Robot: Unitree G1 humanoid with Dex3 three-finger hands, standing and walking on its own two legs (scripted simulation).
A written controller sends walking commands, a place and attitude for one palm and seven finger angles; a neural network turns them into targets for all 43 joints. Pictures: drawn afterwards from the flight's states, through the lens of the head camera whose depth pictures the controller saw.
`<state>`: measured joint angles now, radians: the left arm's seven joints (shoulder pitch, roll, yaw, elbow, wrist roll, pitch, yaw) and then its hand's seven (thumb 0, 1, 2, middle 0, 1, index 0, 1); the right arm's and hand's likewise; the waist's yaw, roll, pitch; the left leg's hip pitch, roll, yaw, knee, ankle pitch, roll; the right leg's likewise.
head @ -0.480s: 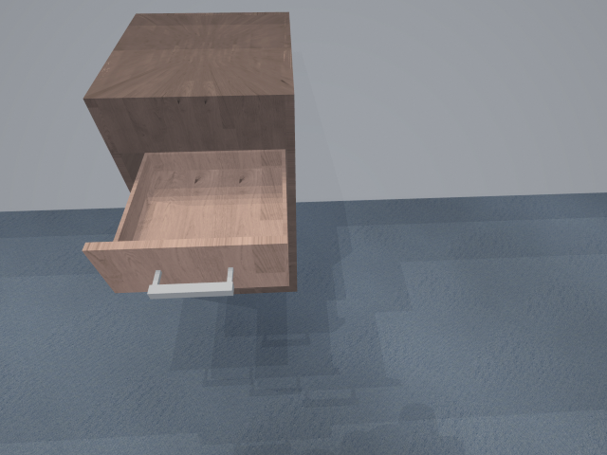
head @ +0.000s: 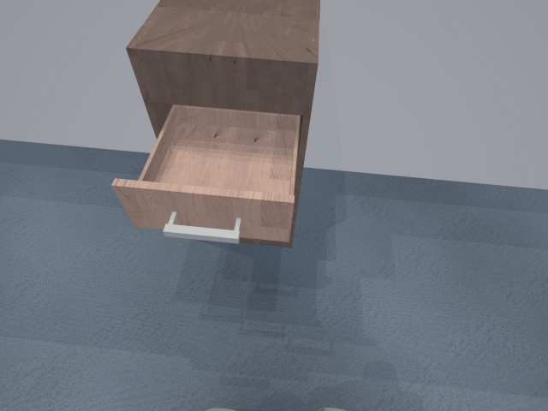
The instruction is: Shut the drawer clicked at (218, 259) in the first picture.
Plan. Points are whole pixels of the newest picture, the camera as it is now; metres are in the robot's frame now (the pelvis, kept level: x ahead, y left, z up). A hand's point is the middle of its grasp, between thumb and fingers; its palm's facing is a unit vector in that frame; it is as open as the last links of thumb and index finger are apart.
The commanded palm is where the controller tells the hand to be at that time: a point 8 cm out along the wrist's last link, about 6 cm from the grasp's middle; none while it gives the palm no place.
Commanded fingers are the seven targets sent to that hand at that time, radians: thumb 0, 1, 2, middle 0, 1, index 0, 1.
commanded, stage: turn or walk to find it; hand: left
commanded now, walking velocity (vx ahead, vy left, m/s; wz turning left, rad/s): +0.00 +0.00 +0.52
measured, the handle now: (204, 226) +0.49 +0.17 -0.16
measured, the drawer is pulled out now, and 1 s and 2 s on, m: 0.28 0.28 0.28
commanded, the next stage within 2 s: stand and wait in 0.24 s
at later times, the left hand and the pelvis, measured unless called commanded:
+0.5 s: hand out of the picture -0.02 +0.14 -0.16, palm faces +0.28 -0.93 -0.24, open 7.4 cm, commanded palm none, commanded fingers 0.00 0.90 0.90 -0.20 -0.30 -0.20 -0.30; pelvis +0.01 -0.05 +0.01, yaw +13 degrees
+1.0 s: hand out of the picture -0.01 +0.13 -0.16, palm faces +0.25 -0.95 -0.19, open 7.4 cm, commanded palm none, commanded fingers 0.00 0.90 0.90 -0.20 -0.30 -0.20 -0.30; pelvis +0.02 -0.04 +0.01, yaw +12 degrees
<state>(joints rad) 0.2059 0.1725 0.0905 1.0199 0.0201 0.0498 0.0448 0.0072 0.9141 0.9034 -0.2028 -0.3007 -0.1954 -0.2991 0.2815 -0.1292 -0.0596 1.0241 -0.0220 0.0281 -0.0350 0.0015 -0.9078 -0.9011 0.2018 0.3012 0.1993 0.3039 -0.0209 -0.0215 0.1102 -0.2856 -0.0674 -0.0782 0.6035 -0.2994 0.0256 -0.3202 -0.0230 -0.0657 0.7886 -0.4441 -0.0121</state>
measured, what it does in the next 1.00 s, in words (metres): steps on the spot: right foot, then left foot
